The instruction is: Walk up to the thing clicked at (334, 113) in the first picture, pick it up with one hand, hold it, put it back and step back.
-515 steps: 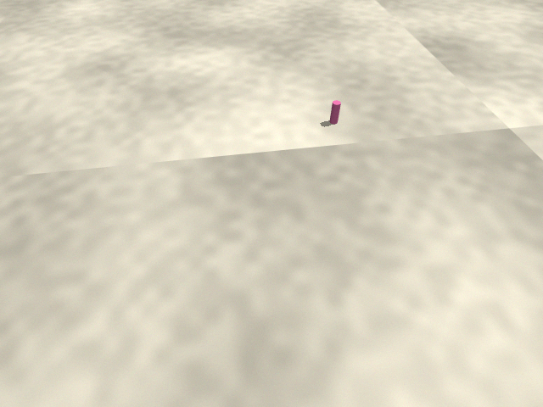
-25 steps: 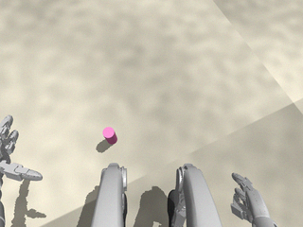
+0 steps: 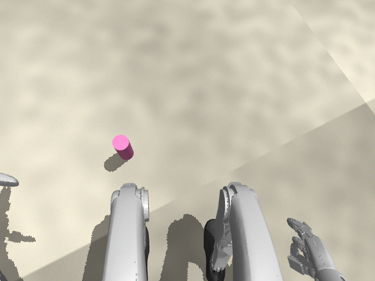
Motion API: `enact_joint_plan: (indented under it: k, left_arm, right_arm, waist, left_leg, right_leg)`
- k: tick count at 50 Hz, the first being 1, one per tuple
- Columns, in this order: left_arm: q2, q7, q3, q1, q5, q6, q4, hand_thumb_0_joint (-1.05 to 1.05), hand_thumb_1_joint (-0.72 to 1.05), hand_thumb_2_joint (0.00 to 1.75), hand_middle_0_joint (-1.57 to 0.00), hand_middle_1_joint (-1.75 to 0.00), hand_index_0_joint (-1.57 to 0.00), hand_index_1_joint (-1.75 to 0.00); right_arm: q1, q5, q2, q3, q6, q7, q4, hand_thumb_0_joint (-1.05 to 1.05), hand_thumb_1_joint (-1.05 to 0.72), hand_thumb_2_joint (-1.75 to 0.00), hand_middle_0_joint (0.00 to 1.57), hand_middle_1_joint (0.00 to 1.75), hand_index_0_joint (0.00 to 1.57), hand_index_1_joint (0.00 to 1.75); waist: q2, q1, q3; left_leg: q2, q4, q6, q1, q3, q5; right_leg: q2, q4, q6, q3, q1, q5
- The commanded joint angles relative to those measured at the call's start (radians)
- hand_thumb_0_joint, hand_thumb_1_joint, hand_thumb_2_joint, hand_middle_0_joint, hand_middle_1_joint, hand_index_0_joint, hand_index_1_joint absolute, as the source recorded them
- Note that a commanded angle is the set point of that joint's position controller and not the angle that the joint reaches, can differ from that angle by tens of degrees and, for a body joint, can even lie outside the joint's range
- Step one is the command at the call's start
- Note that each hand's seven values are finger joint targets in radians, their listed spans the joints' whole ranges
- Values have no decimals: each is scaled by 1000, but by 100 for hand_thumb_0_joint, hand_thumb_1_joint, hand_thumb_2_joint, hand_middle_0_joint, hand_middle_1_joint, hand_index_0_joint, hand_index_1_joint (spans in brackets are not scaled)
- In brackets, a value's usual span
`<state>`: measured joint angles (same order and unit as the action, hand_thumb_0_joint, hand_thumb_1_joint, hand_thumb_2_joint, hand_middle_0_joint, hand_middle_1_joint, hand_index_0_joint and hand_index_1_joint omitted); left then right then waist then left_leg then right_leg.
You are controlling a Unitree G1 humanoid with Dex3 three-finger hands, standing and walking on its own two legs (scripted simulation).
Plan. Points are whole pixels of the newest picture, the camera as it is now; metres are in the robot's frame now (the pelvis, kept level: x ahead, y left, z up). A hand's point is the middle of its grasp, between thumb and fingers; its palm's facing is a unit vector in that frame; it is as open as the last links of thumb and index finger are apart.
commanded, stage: go down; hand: left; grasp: from the side
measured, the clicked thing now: (123, 148) +0.47 +0.20 -0.38
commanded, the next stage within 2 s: approach in 0.90 s
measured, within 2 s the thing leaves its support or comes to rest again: neither
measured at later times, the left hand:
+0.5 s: hand out of the picture +0.38 +0.39 -0.05, palm faces +0.16 -0.98 -0.14, open 17.2 cm
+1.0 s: hand out of the picture +0.39 +0.39 -0.06, palm faces +0.15 -0.98 -0.12, open 17.2 cm
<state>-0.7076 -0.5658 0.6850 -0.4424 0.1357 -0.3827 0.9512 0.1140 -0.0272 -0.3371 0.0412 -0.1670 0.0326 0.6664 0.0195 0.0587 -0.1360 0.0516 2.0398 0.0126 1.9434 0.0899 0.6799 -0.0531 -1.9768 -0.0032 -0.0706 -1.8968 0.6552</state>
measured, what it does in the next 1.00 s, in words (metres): lowers itself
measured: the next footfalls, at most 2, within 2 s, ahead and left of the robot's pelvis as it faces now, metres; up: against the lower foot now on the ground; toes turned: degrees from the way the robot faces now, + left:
none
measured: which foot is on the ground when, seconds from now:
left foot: down 0.00-1.00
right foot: down 0.00-1.00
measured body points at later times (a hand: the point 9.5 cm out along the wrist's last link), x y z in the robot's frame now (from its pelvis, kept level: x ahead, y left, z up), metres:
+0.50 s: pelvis -0.01 +0.00 -0.05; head +0.19 +0.06 +0.35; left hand +0.37 +0.44 -0.04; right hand +0.14 -0.28 -0.15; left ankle +0.08 +0.13 -0.42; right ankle +0.09 -0.13 -0.42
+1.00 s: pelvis -0.01 +0.00 -0.07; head +0.19 +0.06 +0.32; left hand +0.38 +0.45 -0.06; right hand +0.13 -0.28 -0.17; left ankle +0.08 +0.13 -0.42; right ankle +0.09 -0.13 -0.42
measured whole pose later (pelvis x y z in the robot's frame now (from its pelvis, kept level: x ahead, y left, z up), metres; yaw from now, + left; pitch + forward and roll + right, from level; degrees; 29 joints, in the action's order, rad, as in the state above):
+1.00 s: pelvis -0.01 +0.00 -0.07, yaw -1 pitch +31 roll -6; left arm -0.84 -0.66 0.76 -0.60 0.15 -0.39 1.04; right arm 0.12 -0.04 -0.36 0.09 -0.16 0.01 0.67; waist 0.03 0.09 -0.09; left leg 0.04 2.26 0.01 2.14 0.11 0.68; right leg -0.05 -2.18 -0.01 -0.07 -2.08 0.65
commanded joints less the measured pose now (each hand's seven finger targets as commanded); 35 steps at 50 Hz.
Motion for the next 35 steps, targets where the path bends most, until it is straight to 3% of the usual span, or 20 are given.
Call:
enact_joint_plan:
  k: [1, 6, 7, 13, 16, 20, 24, 27, 31, 35]
  left_arm:
    - [-393, -16, 98, -169, 41, -60, -169, 0, -47, 8, -4, -8, -4, -8]
    - [-415, -37, 94, -232, 42, -62, -171, 0, -47, 8, -4, -8, -4, -7]
    - [-437, -37, 112, -221, 43, -60, -161, 0, -48, 7, -4, -7, -4, -7]
    - [-437, -55, 107, -250, 43, -55, -133, 0, -47, 8, -4, -7, -3, -7]
    - [-487, -52, 133, -278, 43, -56, -147, 0, -49, 9, -4, -7, -3, -8]
    - [-461, -64, 112, -288, 47, -49, -122, 0, -46, 10, -3, -8, -3, -8]
    - [-511, -64, 137, -303, 47, -50, -144, 0, -50, 9, -4, -8, -3, -8]
    - [-471, -71, 117, -314, 50, -46, -124, 0, -46, 11, -3, -8, -2, -8]
    - [-506, -73, 128, -330, 40, -51, -139, 0, -48, 11, -3, -8, -2, -8]
    - [-502, -76, 126, -339, 42, -50, -116, 0, -47, 11, -3, -8, -2, -9]
  right_arm:
    - [108, 2, -218, -75, -28, 13, -62, 0, -92, -91, 20, 30, 20, 30]
    - [109, -2, -226, -70, -29, 9, -58, 0, -91, -91, 20, 30, 20, 30]
    - [101, -1, -232, -68, -29, 8, -66, 0, -92, -91, 20, 30, 20, 30]
    - [109, -2, -239, -64, -26, 7, -54, 0, -92, -91, 20, 30, 20, 30]
    - [110, -3, -236, -57, -22, 3, -60, 0, -92, -91, 20, 30, 20, 30]
    - [106, -4, -241, -57, -24, 2, -52, 0, -91, -91, 20, 30, 20, 30]
    - [123, -7, -240, -50, -23, 0, -51, 0, -92, -91, 20, 30, 20, 30]
    - [126, -5, -244, -51, -23, -2, -47, 0, -91, -91, 20, 30, 20, 30]
    - [133, -6, -250, -50, -17, -2, -41, 0, -92, -91, 20, 30, 20, 30]
    - [129, -5, -249, -48, -18, -4, -51, 0, -91, -91, 20, 30, 20, 30]
  waist:
    - [-195, -34, -599]
    - [-225, -23, -596]
    - [-230, -31, -587]
    - [-233, -17, -580]
    - [-210, -25, -591]
    - [-218, -10, -559]
    - [-228, -22, -598]
    - [-207, -2, -576]
    - [-259, -15, -581]
    - [-235, 2, -562]
  left_leg:
    - [-23, -253, -32, -420, -27, -160]
    - [-24, -226, -31, -391, -27, -128]
    - [-23, -230, -30, -391, -18, -123]
    - [-23, -198, -29, -383, -9, -126]
    - [-27, -174, -35, -330, -25, -115]
    - [-24, -165, -36, -321, -20, -73]
    - [-29, -138, -36, -307, -37, -110]
    - [-28, -130, -38, -302, -25, -106]
    - [-27, -137, -31, -329, -11, -110]
    - [-29, -129, -34, -291, -13, -74]
  right_leg:
    - [40, 175, 41, 3, 274, -135]
    - [38, 139, 42, -3, 236, -114]
    - [38, 128, 43, -8, 220, -112]
    - [35, 85, 43, -17, 165, -114]
    - [38, 86, 41, -13, 190, -98]
    - [39, 73, 41, -17, 144, -72]
    - [39, 63, 41, -13, 178, -93]
    - [39, 52, 41, -22, 145, -94]
    - [36, 23, 45, -26, 105, -98]
    - [37, 27, 42, -29, 101, -68]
